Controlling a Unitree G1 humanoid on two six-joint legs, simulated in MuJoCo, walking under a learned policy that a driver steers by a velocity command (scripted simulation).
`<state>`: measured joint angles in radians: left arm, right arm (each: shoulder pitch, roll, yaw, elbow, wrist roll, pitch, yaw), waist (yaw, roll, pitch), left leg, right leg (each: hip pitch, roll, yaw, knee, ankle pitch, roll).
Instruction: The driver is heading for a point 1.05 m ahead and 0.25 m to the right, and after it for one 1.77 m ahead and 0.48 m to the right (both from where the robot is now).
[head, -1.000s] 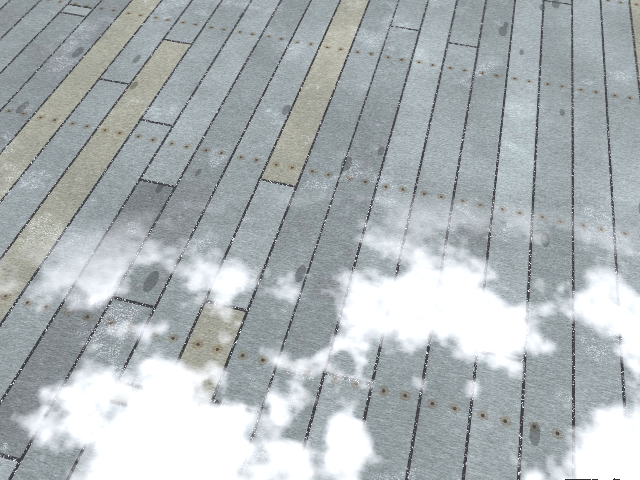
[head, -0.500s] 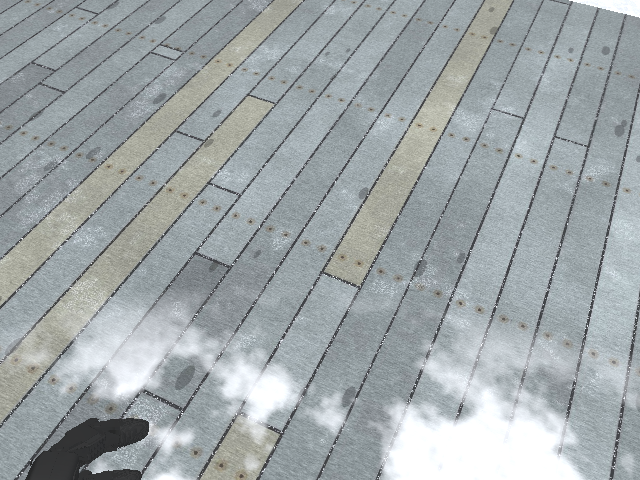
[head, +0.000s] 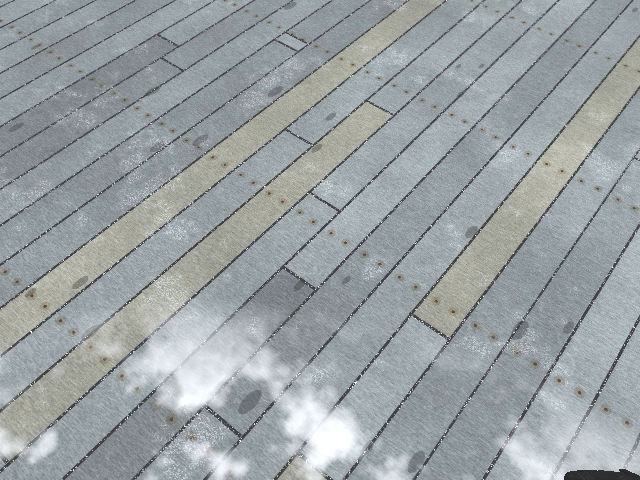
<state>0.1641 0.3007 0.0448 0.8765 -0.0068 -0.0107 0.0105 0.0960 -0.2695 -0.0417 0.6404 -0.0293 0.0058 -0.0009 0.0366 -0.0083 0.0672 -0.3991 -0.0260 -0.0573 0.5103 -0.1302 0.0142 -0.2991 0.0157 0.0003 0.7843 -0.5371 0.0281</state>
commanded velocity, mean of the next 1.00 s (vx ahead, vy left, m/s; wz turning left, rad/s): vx -0.02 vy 0.00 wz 0.02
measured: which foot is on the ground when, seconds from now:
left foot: down 0.00-1.00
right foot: up 0.00-0.24, down 0.26-1.00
